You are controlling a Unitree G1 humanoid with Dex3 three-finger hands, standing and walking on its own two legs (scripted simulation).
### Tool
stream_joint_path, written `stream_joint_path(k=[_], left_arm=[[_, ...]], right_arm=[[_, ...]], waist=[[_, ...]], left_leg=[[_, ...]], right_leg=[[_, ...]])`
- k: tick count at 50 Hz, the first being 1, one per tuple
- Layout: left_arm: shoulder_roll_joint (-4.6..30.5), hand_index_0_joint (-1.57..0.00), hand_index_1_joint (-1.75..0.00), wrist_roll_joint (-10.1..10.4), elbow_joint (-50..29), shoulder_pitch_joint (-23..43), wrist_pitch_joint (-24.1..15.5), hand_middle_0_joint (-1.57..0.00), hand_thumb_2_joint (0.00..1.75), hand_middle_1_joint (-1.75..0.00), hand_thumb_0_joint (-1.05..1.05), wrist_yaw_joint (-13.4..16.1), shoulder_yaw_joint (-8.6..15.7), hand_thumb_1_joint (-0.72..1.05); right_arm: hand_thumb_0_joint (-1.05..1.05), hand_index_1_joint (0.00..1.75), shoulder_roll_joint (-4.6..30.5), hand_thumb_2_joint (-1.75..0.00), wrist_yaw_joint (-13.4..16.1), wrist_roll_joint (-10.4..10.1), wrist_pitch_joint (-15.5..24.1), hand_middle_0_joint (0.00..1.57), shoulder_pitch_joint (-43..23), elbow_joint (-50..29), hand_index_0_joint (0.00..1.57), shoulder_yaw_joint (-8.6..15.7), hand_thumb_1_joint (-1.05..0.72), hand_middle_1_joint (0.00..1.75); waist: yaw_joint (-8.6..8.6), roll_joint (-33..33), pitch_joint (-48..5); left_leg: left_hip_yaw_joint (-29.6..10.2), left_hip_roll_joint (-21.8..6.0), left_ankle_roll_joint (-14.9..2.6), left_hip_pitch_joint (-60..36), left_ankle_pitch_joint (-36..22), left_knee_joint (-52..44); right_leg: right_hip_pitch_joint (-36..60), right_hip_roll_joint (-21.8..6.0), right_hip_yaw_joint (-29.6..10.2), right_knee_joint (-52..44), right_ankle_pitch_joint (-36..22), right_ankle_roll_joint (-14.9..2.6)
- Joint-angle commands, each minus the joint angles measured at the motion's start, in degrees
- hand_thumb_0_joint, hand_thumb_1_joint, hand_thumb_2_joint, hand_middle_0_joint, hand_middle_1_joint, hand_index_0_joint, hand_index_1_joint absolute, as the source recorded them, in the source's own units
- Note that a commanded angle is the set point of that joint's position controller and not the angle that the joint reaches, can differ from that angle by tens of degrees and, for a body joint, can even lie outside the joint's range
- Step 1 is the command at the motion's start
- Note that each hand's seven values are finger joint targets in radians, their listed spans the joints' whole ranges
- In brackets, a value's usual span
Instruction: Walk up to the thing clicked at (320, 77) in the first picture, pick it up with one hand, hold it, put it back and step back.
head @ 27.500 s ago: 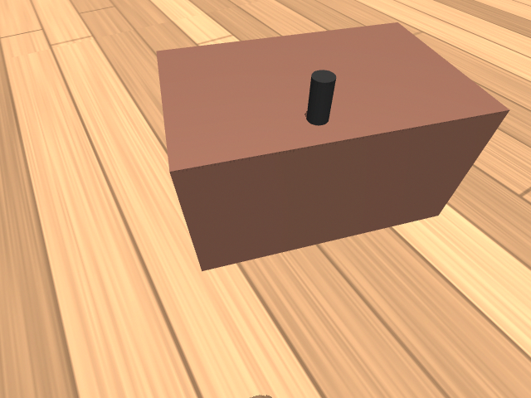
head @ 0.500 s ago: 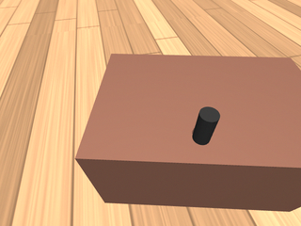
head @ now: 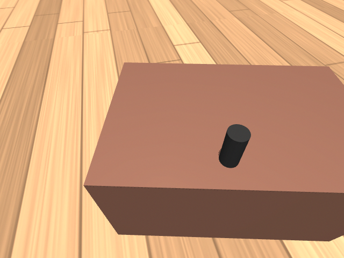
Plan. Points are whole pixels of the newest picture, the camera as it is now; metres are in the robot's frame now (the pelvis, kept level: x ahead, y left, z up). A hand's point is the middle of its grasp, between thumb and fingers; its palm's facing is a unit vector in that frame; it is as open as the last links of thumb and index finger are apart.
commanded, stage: stand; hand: right
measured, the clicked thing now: (233, 147) +0.48 -0.18 -0.10
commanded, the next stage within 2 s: step back in 1.26 s
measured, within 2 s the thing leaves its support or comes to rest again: neither
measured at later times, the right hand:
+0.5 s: hand out of the picture +0.07 -0.25 -0.16, palm faces -0.02 +0.94 -0.34, open 7.4 cm
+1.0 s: hand out of the picture +0.07 -0.25 -0.16, palm faces -0.02 +0.94 -0.33, open 7.4 cm
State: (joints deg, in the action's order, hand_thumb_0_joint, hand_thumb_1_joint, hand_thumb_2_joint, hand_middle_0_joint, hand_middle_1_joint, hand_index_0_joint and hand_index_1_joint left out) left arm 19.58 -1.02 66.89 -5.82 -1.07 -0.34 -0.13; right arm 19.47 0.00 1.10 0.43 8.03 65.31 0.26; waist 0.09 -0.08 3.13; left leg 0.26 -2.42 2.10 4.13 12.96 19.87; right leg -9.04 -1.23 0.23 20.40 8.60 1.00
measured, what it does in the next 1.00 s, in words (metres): stands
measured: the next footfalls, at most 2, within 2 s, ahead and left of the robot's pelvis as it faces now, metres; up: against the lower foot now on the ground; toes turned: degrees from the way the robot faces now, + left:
right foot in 2.00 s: -0.11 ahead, -0.08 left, +0.00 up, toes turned -2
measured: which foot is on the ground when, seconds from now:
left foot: down 0.00-1.00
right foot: down 0.00-1.00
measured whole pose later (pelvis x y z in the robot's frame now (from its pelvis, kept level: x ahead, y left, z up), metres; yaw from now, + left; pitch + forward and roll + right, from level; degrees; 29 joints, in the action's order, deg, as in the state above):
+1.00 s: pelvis +0.01 +0.00 +0.00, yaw +0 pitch -2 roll +0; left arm 20.0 -0.7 66.0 -6.3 -0.8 -0.4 0.0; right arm 19.6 -0.1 0.8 0.4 7.6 64.9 0.4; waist 0.1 0.1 3.2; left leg 0.7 -2.6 2.3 3.1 12.7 18.2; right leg -8.7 -1.1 -0.1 19.8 8.8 0.9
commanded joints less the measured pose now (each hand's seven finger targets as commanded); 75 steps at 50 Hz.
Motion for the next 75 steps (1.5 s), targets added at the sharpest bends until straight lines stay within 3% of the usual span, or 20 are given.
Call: stream_joint_path(k=[1,11,32,36,46,55,62,63,65,67,69,70,71,72,73,75], left_arm=[[11.70,-0.20,-0.30,0.40,-3.13,1.72,-0.91,-0.20,0.90,-0.30,0.00,0.85,2.21,0.90],[11.89,-0.20,-0.30,0.58,-3.55,1.96,-0.86,-0.20,0.90,-0.30,0.00,0.85,2.10,0.90],[12.39,-0.20,-0.30,0.53,-3.94,1.86,-0.84,-0.20,0.90,-0.30,0.00,0.91,2.39,0.90],[12.12,-0.20,-0.30,0.56,-4.11,1.76,-0.88,-0.20,0.90,-0.30,0.00,0.90,2.42,0.90],[12.42,-0.20,-0.30,0.54,-4.21,1.36,-0.85,-0.20,0.90,-0.30,0.00,0.85,2.43,0.90],[12.63,-0.20,-0.30,0.44,-4.52,1.75,-0.61,-0.20,0.90,-0.30,0.00,0.77,2.54,0.90],[12.99,-0.20,-0.30,0.58,-4.62,1.93,-0.69,-0.20,0.90,-0.30,0.00,0.82,2.55,0.90],[15.87,-0.20,-0.30,1.34,-7.20,2.84,0.01,-0.20,0.90,-0.30,0.00,0.88,4.90,0.90],[15.55,-0.20,-0.30,1.59,-8.47,0.86,0.33,-0.20,0.90,-0.30,0.00,1.24,5.18,0.90],[15.85,-0.20,-0.30,1.57,-10.42,0.80,0.79,-0.20,0.90,-0.30,0.00,1.35,5.71,0.90],[17.50,-0.20,-0.30,1.13,-12.35,1.35,1.18,-0.20,0.90,-0.30,0.00,1.46,6.20,0.90],[18.43,-0.20,-0.30,0.65,-13.66,2.44,1.41,-0.20,0.90,-0.30,0.00,1.60,6.42,0.90],[18.53,-0.20,-0.30,-0.10,-14.98,3.59,1.51,-0.20,0.90,-0.30,0.00,1.70,6.50,0.90],[18.65,-0.20,-0.30,-0.60,-16.13,4.95,1.65,-0.20,0.90,-0.30,0.00,1.67,6.66,0.90],[18.00,-0.20,-0.30,-0.85,-17.20,7.17,1.82,-0.20,0.90,-0.30,0.00,1.80,6.44,0.90],[17.00,-0.20,-0.30,-1.16,-18.77,8.47,2.26,-0.20,0.90,-0.30,0.00,1.99,5.94,0.90]], right_arm=[[0.00,0.30,12.39,-0.90,0.68,-0.18,1.11,0.20,-1.39,-2.89,0.20,2.12,-0.90,0.30],[0.00,0.30,12.31,-0.90,0.80,-0.32,1.34,0.20,-1.52,-2.72,0.20,2.17,-0.90,0.30],[0.00,0.30,12.39,-0.90,0.62,-0.23,0.96,0.20,-1.90,-3.24,0.20,2.36,-0.90,0.30],[0.00,0.30,12.16,-0.90,0.62,-0.40,1.09,0.20,-2.25,-3.63,0.20,2.23,-0.90,0.30],[0.00,0.30,12.37,-0.90,0.59,-0.56,1.08,0.20,-2.40,-3.73,0.20,2.32,-0.90,0.30],[0.00,0.30,12.43,-0.90,0.49,-0.25,0.93,0.20,-1.90,-3.71,0.20,2.38,-0.90,0.30],[0.00,0.30,12.26,-0.90,0.56,-0.36,1.12,0.20,-1.57,-3.72,0.20,2.34,-0.90,0.30],[0.00,0.30,15.80,-0.90,0.42,-0.61,0.07,0.20,-3.50,-4.56,0.20,3.75,-0.90,0.30],[0.00,0.30,14.59,-0.90,0.50,-1.40,-0.48,0.20,-2.31,-6.21,0.20,3.93,-0.90,0.30],[0.00,0.30,13.97,-0.90,0.53,-1.63,-1.00,0.20,-1.45,-7.63,0.20,4.36,-0.90,0.30],[0.00,0.30,13.07,-0.90,0.51,-1.57,-1.77,0.20,-1.10,-9.10,0.20,4.51,-0.90,0.30],[0.00,0.30,12.80,-0.90,0.39,-1.44,-2.32,0.20,-0.63,-9.76,0.20,4.74,-0.90,0.30],[0.00,0.30,12.46,-0.90,0.26,-1.13,-2.88,0.20,0.57,-10.29,0.20,4.92,-0.90,0.30],[0.00,0.30,12.34,-0.90,-0.03,-0.95,-3.28,0.20,2.08,-10.79,0.20,5.11,-0.90,0.30],[0.00,0.30,12.25,-0.90,-0.21,-1.35,-3.29,0.20,3.50,-11.09,0.20,5.27,-0.90,0.30],[0.00,0.30,13.07,-0.90,-0.22,-1.35,-3.03,0.20,5.65,-11.39,0.20,5.82,-0.90,0.30]], waist=[[-0.01,0.58,-2.78],[-0.23,0.47,-4.67],[-0.39,0.47,-3.64],[-0.20,0.85,-4.14],[-0.14,-0.34,-4.36],[0.01,-0.32,-3.19],[-0.31,-0.48,-4.36],[0.35,-0.09,2.23],[0.05,-0.64,-3.40],[-0.01,-2.53,-8.00],[0.14,-6.39,-9.73],[0.31,-9.85,-8.83],[-0.02,-12.40,-8.44],[-0.71,-11.38,-7.89],[-1.83,-12.08,-7.54],[-2.45,-11.70,-7.27]], left_leg=[[-3.39,-4.98,-2.81,3.45,-5.18,-4.63],[-3.04,-5.30,-2.58,1.91,-9.91,-4.42],[-2.73,-5.08,-2.59,1.93,-5.88,-5.04],[-2.82,-5.34,-2.67,1.50,-7.64,-4.80],[-2.95,-5.48,-2.53,0.46,-8.60,-4.76],[-2.98,-5.21,-2.70,2.74,-3.39,-5.47],[-2.99,-5.42,-2.52,1.53,-6.50,-5.30],[-3.88,-4.40,-4.18,5.71,-16.14,0.72],[-2.53,-4.02,-4.85,4.22,-20.63,5.64],[-0.84,-2.00,-4.82,3.52,-17.62,12.15],[0.10,1.79,-4.31,6.36,-9.80,19.87],[0.81,4.33,-4.19,8.35,3.33,26.08],[-1.04,4.97,-4.68,10.72,18.11,32.33],[-3.86,3.92,-5.26,9.68,20.85,35.71],[-4.91,3.25,-5.87,9.85,20.40,34.50],[-2.74,3.13,-5.25,9.34,14.76,28.11]], right_leg=[[3.09,-5.90,-5.17,-3.39,-4.38,-1.76],[4.49,-6.29,-4.98,-2.16,-11.03,-1.97],[3.17,-6.05,-5.06,-3.66,-7.18,-1.88],[3.85,-6.26,-5.09,-2.97,-10.08,-2.02],[3.36,-6.01,-4.89,-2.86,-9.99,-2.08],[2.53,-5.72,-5.38,-3.97,-3.18,-2.10],[3.16,-5.91,-5.23,-2.77,-7.45,-2.23],[-1.40,-5.12,-6.21,2.14,-19.23,-2.35],[0.99,-5.80,-5.82,4.56,-24.93,-4.26],[0.84,-7.97,-7.72,4.93,-26.27,-7.15],[0.31,-12.58,-12.88,3.40,-27.37,-11.30],[-1.66,-16.07,-16.17,1.93,-26.31,-14.13],[-2.96,-18.74,-18.05,1.57,-25.24,-16.42],[-6.84,-18.63,-16.25,2.79,-22.08,-16.72],[-8.05,-17.34,-14.40,4.40,-21.27,-15.95],[-9.05,-14.37,-12.06,7.33,-19.26,-12.95]])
